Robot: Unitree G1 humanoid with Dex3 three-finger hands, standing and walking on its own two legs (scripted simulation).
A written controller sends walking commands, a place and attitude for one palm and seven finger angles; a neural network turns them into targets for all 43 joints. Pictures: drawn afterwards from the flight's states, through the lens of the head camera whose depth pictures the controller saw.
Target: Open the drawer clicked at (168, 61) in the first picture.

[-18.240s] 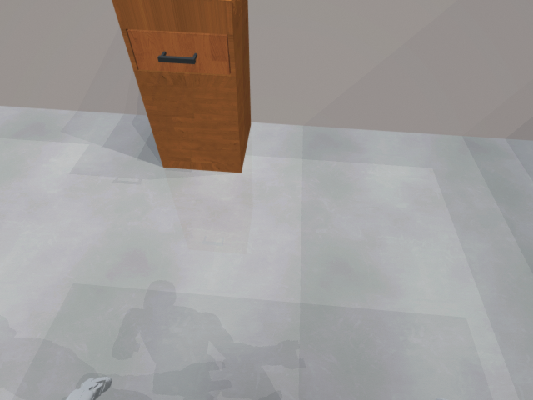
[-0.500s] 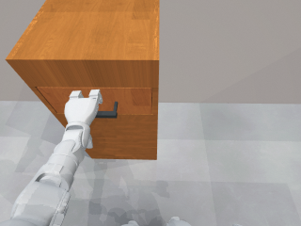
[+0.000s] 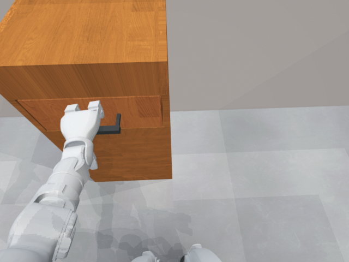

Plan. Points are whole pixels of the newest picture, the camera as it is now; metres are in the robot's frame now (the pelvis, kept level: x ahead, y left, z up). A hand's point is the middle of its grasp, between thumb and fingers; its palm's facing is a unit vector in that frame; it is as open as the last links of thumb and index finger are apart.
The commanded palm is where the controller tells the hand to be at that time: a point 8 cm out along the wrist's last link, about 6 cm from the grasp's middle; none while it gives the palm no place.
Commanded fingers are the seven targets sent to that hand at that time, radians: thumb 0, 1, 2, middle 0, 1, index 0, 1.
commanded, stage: move the hooked fingers above the handle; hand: left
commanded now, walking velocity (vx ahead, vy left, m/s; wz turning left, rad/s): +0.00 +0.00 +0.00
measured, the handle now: (96, 124) +0.50 +0.21 -0.07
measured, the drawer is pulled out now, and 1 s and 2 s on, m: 0.00 0.00 0.00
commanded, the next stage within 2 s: none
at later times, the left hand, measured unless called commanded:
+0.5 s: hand (92, 131) +0.45 +0.20 -0.02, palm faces -0.08 -0.02 -1.00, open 13.9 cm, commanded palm +0.42 +0.19 +0.04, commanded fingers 0.00 -0.50 0.30 -0.30 -1.20 -0.30 -1.20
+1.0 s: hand (98, 136) +0.44 +0.18 -0.03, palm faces -0.16 -0.08 -0.98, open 13.9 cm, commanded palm +0.43 +0.19 +0.04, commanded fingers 0.00 -0.50 0.30 -0.30 -1.20 -0.30 -1.20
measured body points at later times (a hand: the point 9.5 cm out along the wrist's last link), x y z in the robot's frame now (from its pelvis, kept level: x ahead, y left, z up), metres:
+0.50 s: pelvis +0.01 +0.01 +0.00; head +0.10 +0.00 +0.44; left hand +0.45 +0.20 +0.03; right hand +0.05 -0.24 -0.15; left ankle -0.01 +0.07 -0.69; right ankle +0.01 -0.06 -0.69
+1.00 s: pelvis +0.01 +0.02 +0.00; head +0.10 +0.02 +0.44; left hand +0.44 +0.19 +0.02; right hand +0.07 -0.25 -0.13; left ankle -0.01 +0.07 -0.69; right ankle +0.01 -0.06 -0.69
